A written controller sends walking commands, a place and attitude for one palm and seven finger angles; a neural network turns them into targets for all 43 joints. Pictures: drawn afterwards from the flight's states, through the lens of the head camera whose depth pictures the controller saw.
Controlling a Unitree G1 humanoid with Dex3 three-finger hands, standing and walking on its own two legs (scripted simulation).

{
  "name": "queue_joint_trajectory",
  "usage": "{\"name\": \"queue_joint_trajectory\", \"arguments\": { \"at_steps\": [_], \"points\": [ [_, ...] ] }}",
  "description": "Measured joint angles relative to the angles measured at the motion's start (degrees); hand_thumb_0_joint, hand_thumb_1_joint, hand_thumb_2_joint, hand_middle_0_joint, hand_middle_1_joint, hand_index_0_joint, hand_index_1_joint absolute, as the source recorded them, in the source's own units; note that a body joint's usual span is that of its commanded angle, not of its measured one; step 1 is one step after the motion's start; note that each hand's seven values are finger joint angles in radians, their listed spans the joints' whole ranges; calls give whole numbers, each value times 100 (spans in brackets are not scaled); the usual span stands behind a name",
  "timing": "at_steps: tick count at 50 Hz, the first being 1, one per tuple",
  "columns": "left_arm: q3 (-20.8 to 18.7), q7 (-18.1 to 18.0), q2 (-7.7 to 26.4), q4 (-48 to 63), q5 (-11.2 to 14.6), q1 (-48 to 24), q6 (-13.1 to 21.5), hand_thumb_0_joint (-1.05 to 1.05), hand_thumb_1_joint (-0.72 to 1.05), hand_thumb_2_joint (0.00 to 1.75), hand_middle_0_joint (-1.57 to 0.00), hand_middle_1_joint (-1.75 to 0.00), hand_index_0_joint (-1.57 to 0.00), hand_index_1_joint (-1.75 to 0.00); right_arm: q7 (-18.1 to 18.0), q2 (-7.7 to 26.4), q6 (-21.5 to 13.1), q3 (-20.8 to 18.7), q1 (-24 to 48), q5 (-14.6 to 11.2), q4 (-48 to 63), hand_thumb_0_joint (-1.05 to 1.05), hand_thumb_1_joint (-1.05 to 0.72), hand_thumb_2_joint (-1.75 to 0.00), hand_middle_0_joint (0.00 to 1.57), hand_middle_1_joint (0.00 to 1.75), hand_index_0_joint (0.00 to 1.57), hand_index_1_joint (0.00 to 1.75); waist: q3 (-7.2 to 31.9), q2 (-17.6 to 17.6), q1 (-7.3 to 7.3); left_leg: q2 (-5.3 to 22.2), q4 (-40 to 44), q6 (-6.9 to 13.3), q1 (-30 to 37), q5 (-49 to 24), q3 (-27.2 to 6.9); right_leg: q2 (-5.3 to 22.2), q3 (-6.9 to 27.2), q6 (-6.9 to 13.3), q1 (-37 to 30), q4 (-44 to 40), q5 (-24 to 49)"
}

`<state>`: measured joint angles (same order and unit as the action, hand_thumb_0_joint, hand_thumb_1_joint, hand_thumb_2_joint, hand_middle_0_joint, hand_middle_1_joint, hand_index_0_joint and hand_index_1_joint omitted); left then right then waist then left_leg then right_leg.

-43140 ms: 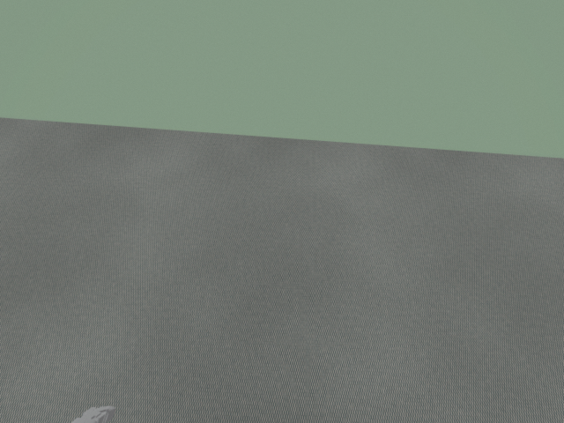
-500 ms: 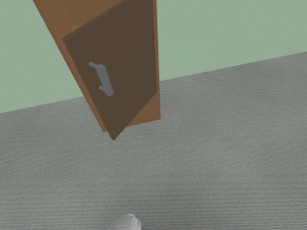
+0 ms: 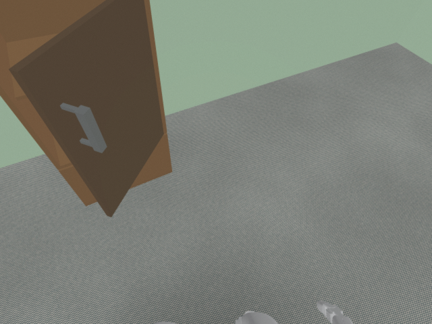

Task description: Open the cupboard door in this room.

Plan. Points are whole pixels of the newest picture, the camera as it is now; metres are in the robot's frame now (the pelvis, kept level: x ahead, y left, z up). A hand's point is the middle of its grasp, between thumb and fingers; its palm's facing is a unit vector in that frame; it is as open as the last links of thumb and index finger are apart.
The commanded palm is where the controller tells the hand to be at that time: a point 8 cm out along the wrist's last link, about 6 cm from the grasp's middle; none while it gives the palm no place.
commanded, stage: walk to a spot facing it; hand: left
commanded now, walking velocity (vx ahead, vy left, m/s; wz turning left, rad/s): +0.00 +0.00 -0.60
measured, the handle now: (84, 128) +0.47 +0.36 +0.01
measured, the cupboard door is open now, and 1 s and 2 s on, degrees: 43 43 43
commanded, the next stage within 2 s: none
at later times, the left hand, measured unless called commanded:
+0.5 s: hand (156, 309) +0.16 +0.14 -0.17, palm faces -0.31 -0.93 -0.21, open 7.4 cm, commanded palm none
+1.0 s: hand (245, 247) +0.31 -0.04 -0.16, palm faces -0.60 -0.77 -0.21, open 7.4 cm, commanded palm none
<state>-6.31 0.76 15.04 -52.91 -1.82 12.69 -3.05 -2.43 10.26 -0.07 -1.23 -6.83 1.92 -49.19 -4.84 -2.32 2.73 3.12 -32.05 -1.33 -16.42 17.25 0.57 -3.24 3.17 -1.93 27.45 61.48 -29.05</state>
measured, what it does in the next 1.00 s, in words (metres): steps to the right, turning right: right foot, then left foot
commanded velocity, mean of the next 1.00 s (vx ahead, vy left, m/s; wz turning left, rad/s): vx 0.21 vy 0.00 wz -0.55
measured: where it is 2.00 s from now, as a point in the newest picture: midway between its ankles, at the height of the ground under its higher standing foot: (308, 275)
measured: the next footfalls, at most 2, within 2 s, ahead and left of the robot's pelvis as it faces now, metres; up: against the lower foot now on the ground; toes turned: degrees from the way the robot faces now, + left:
right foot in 0.20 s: +0.04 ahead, -0.15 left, +0.00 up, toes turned -12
left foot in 0.52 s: +0.09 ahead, +0.08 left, +0.00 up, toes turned -16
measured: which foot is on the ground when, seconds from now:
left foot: down 0.00-0.20, up 0.22-0.50, down 0.52-0.90, up 0.92-1.00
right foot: up 0.00-0.18, down 0.20-0.52, up 0.54-0.88, down 0.90-1.00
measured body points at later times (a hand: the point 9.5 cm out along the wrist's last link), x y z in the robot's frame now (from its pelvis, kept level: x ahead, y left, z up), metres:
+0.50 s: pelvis +0.01 -0.02 +0.00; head +0.05 -0.03 +0.44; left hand +0.17 +0.19 -0.15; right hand -0.03 -0.29 -0.14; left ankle +0.04 +0.10 -0.72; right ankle +0.00 -0.14 -0.73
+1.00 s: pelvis +0.09 -0.12 -0.01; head +0.13 -0.15 +0.44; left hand +0.34 +0.00 -0.14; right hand -0.10 -0.28 -0.16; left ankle +0.11 +0.05 -0.66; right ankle +0.06 -0.22 -0.73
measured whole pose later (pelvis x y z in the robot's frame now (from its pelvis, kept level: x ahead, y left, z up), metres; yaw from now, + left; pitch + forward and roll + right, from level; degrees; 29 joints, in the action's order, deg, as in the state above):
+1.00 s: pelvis +0.09 -0.12 -0.01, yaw -36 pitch +0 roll -1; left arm -4.0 1.7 11.7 -52.3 -1.2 5.6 1.7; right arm -0.3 11.6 0.8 -2.7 -21.2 1.2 -59.8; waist -6.4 1.0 -3.4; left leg 9.9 -66.2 -3.4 -23.1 26.1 4.6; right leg 0.5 -6.0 2.5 20.3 35.6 -15.7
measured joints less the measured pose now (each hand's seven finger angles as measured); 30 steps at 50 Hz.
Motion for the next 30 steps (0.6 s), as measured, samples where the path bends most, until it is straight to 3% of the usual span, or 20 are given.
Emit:
{"name": "queue_joint_trajectory", "arguments": {
  "at_steps": [3,9,10,11,13,16,20,25,26,28,30],
  "points": [
    [7,75,38,124,20,-151,-19,0,91,90,-20,-30,-20,-30,6,47,26,-4,-223,21,-75,0,-91,-89,21,30,21,30,-74,128,-42,190,174,-39,168,-68,167,269,-334,-67,96,-121,150],
    [87,174,45,250,35,-351,20,0,91,90,-19,-30,-20,-30,66,307,112,-125,-625,4,-223,0,-91,-89,21,30,21,30,-141,401,-266,548,-211,-239,206,230,581,405,-691,101,-583,-2083,841],
    [115,180,100,308,26,-328,74,0,91,90,-19,-30,-20,-30,81,342,137,-147,-733,-22,-222,0,-91,-89,21,30,21,30,-83,327,-301,532,-506,-254,78,360,670,471,-626,220,-799,-2581,1272],
    [121,141,86,302,19,-365,137,0,91,90,-19,-30,-20,-30,88,417,186,-178,-744,-52,-263,0,-91,-89,21,30,21,30,-89,358,-297,537,-1037,-260,-132,801,607,433,-560,290,-729,-2542,1280],
    [178,62,-11,286,23,-459,161,0,91,90,-20,-30,-20,-30,68,568,311,-243,-660,-88,-370,0,-91,-89,21,30,21,30,-217,494,-352,405,-2188,-227,-570,1332,250,319,-489,343,-624,-2300,1151],
    [211,-51,-106,280,15,-470,107,0,91,90,-20,-30,-20,-30,65,615,367,-279,-572,-102,-459,1,-91,-89,20,30,20,30,-255,432,-394,221,-3033,-242,-994,1116,127,233,-304,348,-705,-2515,1272],
    [262,-72,-186,216,-5,-422,62,0,90,90,-20,-30,-20,-30,87,513,317,-270,-546,-114,-382,1,-91,-89,20,30,20,30,-152,233,-413,52,-2432,-260,-970,867,180,168,-23,350,-800,-2862,1513],
    [268,3,-260,158,1,-305,12,0,90,90,-20,-30,-20,-30,135,324,167,-192,-640,-100,-260,0,-91,-90,20,30,20,30,82,95,-386,-123,-760,-168,-311,719,244,17,272,328,-741,-2883,1505],
    [260,23,-285,157,14,-252,-10,0,90,90,-20,-30,-20,-30,132,317,89,-163,-713,-76,-226,0,-91,-90,20,30,20,30,177,145,-398,-88,-270,-56,-132,700,220,-61,278,332,-626,-2688,1212],
    [222,86,-293,111,27,-234,-66,0,90,90,-20,-30,-20,-30,99,245,-52,-108,-828,-1,-228,0,-91,-89,20,30,20,30,226,178,-447,16,-203,124,-111,162,291,-79,76,285,-289,-1802,400],
    [175,181,-255,68,-18,-245,-58,1,90,90,-20,-30,-20,-30,106,151,-134,-53,-1016,35,-273,0,-91,-89,20,30,20,30,256,169,-479,120,-23,159,67,76,397,38,-176,246,85,-765,354]
  ]
}}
